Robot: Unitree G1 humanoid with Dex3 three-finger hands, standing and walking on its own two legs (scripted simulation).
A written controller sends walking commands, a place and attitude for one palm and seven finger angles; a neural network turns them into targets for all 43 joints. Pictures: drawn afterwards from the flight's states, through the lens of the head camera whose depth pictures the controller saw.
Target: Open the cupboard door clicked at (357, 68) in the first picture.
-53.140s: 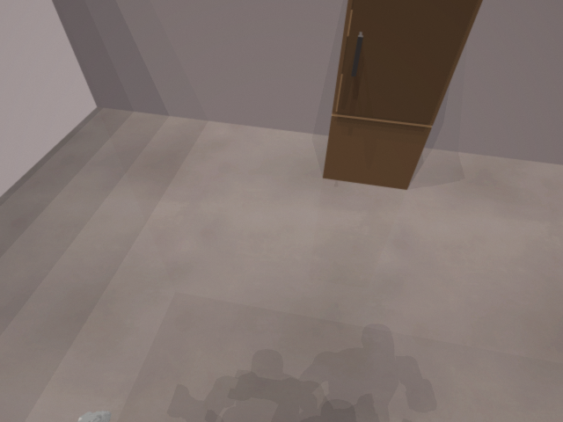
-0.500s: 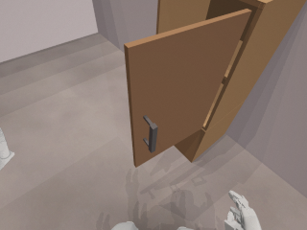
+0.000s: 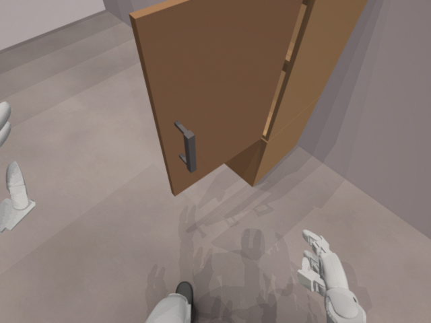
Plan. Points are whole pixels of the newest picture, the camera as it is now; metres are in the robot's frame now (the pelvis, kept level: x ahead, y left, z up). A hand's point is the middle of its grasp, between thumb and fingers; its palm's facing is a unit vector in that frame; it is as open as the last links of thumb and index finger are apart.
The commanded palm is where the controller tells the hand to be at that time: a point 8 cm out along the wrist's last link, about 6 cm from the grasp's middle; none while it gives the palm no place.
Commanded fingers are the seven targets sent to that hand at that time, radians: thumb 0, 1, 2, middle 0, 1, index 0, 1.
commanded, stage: stop stepping back and stand still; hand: left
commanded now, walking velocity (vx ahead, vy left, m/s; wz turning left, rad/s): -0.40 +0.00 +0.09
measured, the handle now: (185, 148) +0.49 +0.12 -0.06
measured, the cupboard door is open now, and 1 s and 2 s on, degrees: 84 84 84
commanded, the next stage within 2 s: let the arm hang, fingers relaxed in 1.06 s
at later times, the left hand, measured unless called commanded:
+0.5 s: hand out of the picture +0.13 +0.26 +0.17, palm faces +0.47 -0.77 -0.44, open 7.4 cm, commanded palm +0.08 +0.29 +0.19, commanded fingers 0.00 0.90 0.90 -0.20 -0.30 -0.20 -0.30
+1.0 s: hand out of the picture +0.10 +0.29 +0.16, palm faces +0.46 -0.77 -0.45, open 7.4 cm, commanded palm +0.05 +0.31 +0.19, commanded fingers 0.00 0.90 0.90 -0.20 -0.30 -0.20 -0.30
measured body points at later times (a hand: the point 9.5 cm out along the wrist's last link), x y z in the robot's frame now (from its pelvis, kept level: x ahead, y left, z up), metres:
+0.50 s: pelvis -0.05 -0.01 +0.01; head -0.07 +0.00 +0.46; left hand +0.10 +0.30 +0.19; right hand +0.07 -0.26 -0.09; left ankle -0.04 +0.11 -0.73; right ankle -0.09 -0.10 -0.73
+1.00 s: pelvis -0.08 +0.01 +0.01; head -0.08 +0.02 +0.46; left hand +0.07 +0.32 +0.19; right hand +0.09 -0.21 -0.06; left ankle -0.04 +0.11 -0.73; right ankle -0.09 -0.10 -0.73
